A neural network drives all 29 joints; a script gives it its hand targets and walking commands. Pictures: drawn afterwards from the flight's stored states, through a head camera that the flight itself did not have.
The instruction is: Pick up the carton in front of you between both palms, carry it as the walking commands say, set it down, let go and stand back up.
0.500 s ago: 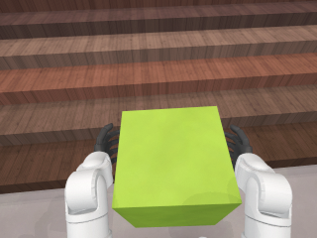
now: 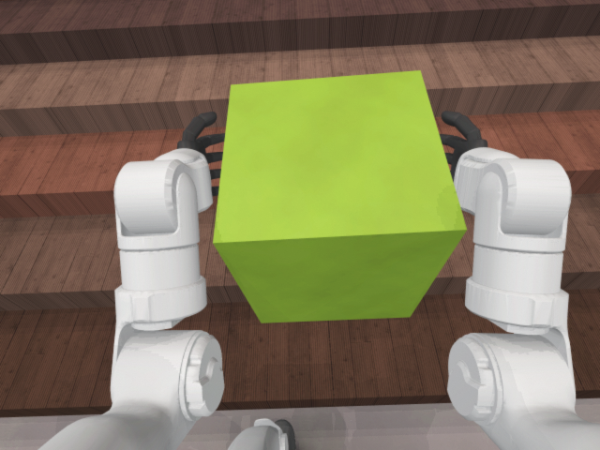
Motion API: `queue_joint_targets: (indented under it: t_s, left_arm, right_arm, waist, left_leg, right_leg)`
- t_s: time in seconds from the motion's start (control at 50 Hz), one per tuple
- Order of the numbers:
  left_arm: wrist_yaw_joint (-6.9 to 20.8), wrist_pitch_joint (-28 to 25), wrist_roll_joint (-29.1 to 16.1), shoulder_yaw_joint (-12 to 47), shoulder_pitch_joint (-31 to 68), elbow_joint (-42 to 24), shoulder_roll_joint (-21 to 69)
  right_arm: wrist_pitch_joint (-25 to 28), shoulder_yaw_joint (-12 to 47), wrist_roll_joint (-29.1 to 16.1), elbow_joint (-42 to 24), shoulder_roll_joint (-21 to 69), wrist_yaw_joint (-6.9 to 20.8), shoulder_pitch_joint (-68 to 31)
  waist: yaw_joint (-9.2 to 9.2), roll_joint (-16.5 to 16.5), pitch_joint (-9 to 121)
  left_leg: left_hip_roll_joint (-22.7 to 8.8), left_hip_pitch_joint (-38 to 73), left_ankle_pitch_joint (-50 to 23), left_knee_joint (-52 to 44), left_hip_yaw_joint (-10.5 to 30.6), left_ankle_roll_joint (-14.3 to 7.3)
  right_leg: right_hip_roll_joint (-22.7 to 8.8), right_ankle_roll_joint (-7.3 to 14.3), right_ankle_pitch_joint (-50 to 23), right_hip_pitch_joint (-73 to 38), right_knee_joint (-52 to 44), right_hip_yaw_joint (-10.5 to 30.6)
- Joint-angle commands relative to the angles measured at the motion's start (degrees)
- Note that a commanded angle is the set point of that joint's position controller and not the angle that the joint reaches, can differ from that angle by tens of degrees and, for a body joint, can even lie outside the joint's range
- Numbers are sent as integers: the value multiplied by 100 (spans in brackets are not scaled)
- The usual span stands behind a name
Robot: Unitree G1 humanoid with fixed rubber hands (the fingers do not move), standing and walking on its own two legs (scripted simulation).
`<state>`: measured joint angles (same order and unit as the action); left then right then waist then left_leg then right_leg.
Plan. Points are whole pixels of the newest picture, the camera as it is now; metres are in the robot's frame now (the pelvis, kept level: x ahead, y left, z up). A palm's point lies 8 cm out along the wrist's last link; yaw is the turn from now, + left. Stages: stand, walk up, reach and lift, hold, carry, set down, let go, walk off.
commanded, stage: carry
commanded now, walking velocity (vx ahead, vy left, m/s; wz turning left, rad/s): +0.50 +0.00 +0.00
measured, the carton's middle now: (330, 213) +0.39 +0.00 +0.10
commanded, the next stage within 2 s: none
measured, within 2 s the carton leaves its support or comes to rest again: neither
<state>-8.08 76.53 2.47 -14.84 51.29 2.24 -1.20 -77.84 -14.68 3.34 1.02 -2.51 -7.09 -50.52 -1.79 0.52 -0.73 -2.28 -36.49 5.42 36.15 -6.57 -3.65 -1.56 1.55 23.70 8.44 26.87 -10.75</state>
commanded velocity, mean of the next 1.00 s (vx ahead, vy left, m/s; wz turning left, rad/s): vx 0.50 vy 0.00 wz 0.00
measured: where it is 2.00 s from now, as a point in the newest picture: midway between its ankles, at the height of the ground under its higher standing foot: (341, 149)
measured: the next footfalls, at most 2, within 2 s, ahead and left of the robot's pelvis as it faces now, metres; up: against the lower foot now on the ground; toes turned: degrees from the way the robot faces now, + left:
left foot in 0.04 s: +0.19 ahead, +0.09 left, +0.00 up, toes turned +7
right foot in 0.46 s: +0.52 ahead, -0.11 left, +0.12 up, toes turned -5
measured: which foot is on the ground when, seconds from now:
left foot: up 0.00-0.02, down 0.04-0.48, up 0.50-0.86, down 0.88-1.00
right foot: down 0.00-0.04, up 0.06-0.44, down 0.46-0.94, up 0.96-1.00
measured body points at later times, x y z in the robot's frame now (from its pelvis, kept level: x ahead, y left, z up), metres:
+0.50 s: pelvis +0.35 -0.02 +0.03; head +0.44 -0.01 +0.47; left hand +0.76 +0.14 +0.16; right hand +0.76 -0.17 +0.16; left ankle +0.17 +0.08 -0.67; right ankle +0.49 -0.10 -0.61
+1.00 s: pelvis +0.68 +0.00 +0.18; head +0.71 -0.01 +0.62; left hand +1.11 +0.13 +0.36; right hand +1.07 -0.17 +0.35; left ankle +0.76 +0.08 -0.49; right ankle +0.52 -0.11 -0.41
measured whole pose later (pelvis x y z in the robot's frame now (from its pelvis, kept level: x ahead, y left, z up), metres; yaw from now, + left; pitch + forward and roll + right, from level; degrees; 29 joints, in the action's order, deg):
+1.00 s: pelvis +0.68 +0.00 +0.18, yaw +1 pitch +4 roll +4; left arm -6.7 77.7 3.0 -19.9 59.0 17.2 -5.7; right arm -78.3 -13.9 4.9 14.5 -1.2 -8.8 -57.1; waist 6.3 -2.1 1.2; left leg 2.6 -37.9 20.7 54.6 -10.4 -7.4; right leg 0.1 2.3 13.9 24.1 80.6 5.0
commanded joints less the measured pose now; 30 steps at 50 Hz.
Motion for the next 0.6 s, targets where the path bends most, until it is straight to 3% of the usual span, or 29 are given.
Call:
queue_joint_targets:
  t_s: [0.0,0.02,0.04,0.06,0.08,0.1,0.14,0.18,0.22,0.24,0.3,0.34,0.36,0.38,0.4,0.42,0.44,0.46,0.48,0.5,0.52,0.54,0.56,0.58]
  left_arm:
    - [1351,-3,-2513,3376,4095,119,5677]
    - [1336,-7,-2482,3310,4310,237,5668]
    - [1319,29,-2445,3219,4248,491,5805]
    - [1276,34,-2328,3066,4290,552,5766]
    - [1231,22,-2248,3001,4436,467,5854]
    - [1179,13,-2207,2967,4627,323,5978]
    - [1065,-22,-2095,2896,4658,51,6122]
    - [955,-66,-1960,2887,4383,-230,6101]
    - [878,-109,-1804,2944,4033,-451,5971]
    - [854,-133,-1703,2999,3877,-569,5871]
    - [822,-188,-1526,3274,3705,-801,5541]
    - [836,-188,-1493,3390,3694,-728,5361]
    - [845,-177,-1481,3407,3706,-627,5284]
    - [860,-166,-1471,3425,3600,-524,5254]
    - [884,-149,-1495,3507,3539,-396,5300]
    - [923,-149,-1544,3544,3394,-332,5390]
    - [974,-178,-1675,3625,3413,-407,5535]
    - [1038,-228,-1836,3708,3539,-522,5726]
    - [1086,-291,-2020,3852,3564,-510,5906]
    - [1162,-317,-2360,3999,3316,-463,6284]
    - [1232,-378,-2538,4083,3704,-836,6411]
    - [1299,-378,-2750,4169,4118,-1080,6597]
    - [1360,-403,-2945,4337,4488,-1247,6722]
    - [1399,-421,-3079,4362,4631,-1296,6783]
  right_arm:
    - [139,3254,-2390,150,5610,1103,-4213]
    - [139,3148,-2396,307,5655,1135,-4202]
    - [146,3012,-2355,447,5537,1142,-4393]
    - [160,2933,-2393,542,5638,1147,-4330]
    - [175,2902,-2483,387,5891,1181,-4507]
    - [199,2917,-2584,129,6098,1223,-4773]
    - [220,3051,-2786,-476,6395,1250,-5290]
    - [242,3139,-2867,-937,6474,1216,-5355]
    - [258,3209,-2800,-1263,6315,1169,-5052]
    - [271,3266,-2759,-1391,6181,1147,-4909]
    - [311,3591,-2733,-1581,5896,1149,-4669]
    - [311,3788,-2832,-1520,5841,1214,-4693]
    - [299,3830,-2860,-1419,5796,1255,-4671]
    - [282,3846,-2839,-1284,5780,1295,-4616]
    - [264,3795,-2804,-1100,5806,1332,-4413]
    - [256,3792,-2753,-1018,5851,1358,-4385]
    - [260,3791,-2699,-969,5879,1379,-4409]
    - [276,3810,-2652,-975,5878,1388,-4486]
    - [306,3713,-2504,-1059,6055,1380,-4203]
    - [285,3488,-2258,-927,5668,1332,-4076]
    - [328,3432,-2094,-890,5731,1277,-4024]
    - [372,3376,-1960,-895,5642,1220,-3983]
    - [402,3225,-1783,-920,5502,1158,-3869]
    - [402,3142,-1655,-880,5398,1104,-3876]
  waist:
    - [525,-600,3038]
    - [804,-112,3206]
    - [572,1281,3567]
    - [739,1828,4003]
    - [730,1481,3846]
    - [777,929,3550]
    - [645,482,3345]
    - [638,434,3400]
    - [763,574,3406]
    - [864,784,3463]
    - [1011,602,3140]
    - [826,488,2642]
    - [606,261,2495]
    - [483,387,2255]
    - [265,920,2723]
    - [-184,1405,3328]
    - [-876,1337,3973]
    - [-1285,353,4490]
    - [-723,-2018,5650]
    - [-830,-1660,5909]
    - [-779,-1191,5068]
    - [-438,-392,4107]
    - [-370,-353,3882]
    - [-345,-455,3765]
  left_leg:
    - [547,2728,-682,-998,-677,-149]
    - [-125,4169,-899,-821,169,-178]
    - [-1830,5615,-3004,-698,2783,-802]
    - [-2123,6155,-1998,-1052,3854,-1562]
    - [-1912,6041,-1479,-1087,3521,-1543]
    - [-1702,5817,-1532,-1021,3126,-1368]
    - [-1514,5451,-1672,-992,2528,-1054]
    - [-1462,5496,-1810,-1021,2278,-965]
    - [-1490,5949,-2559,-924,2109,-1013]
    - [-1537,6244,-2640,-893,2113,-1144]
    - [-1661,6811,-2047,-1012,2211,-1131]
    - [-1362,6065,-1634,-1499,1773,-904]
    - [-1044,4907,-2330,-1937,1042,-791]
    - [-733,3836,-3144,-2266,542,-674]
    - [-690,3325,-6221,-1763,95,-719]
    - [-766,3488,-7705,-894,17,-615]
    - [-805,3651,-7747,540,-170,-431]
    - [-433,2992,-5774,2324,52,-72]
    - [908,411,1626,5236,923,472]
    - [1072,233,1683,6860,1924,216]
    - [889,-511,1430,7134,1807,103]
    - [598,-891,1213,6619,1377,-30]
    - [482,-1216,1183,6615,1371,-110]
    - [365,-1177,1285,6613,1241,-134]
  right_leg:
    - [-624,344,-4799,-774,1943,-146]
    - [-449,168,-3233,589,2973,165]
    - [221,-39,254,2290,4304,508]
    - [535,9,748,3316,5725,945]
    - [244,141,460,3825,6120,1176]
    - [120,193,178,4177,6158,1199]
    - [-60,229,-143,4362,5971,1170]
    - [-52,213,-212,4523,6003,973]
    - [-40,242,72,5313,6551,771]
    - [-5,320,384,5814,7131,683]
    - [-247,463,941,7304,8000,787]
    - [-397,420,939,6991,7180,607]
    - [-401,424,818,5560,5509,402]
    - [-160,471,238,4059,4061,95]
    - [400,597,-542,2611,3765,-458]
    - [711,657,-897,1643,3370,-620]
    - [793,620,-1703,490,2403,-627]
    - [675,617,-2595,-1096,941,188]
    - [-1826,2101,-5286,-3541,840,4325]
    - [-1607,2323,-4991,-3213,632,5191]
    - [-1383,2012,-4103,-2962,729,4458]
    - [-1150,1507,-3789,-2383,555,3751]
    - [-1334,1484,-3627,-2258,535,3768]
    - [-1234,1451,-3226,-2076,259,3674]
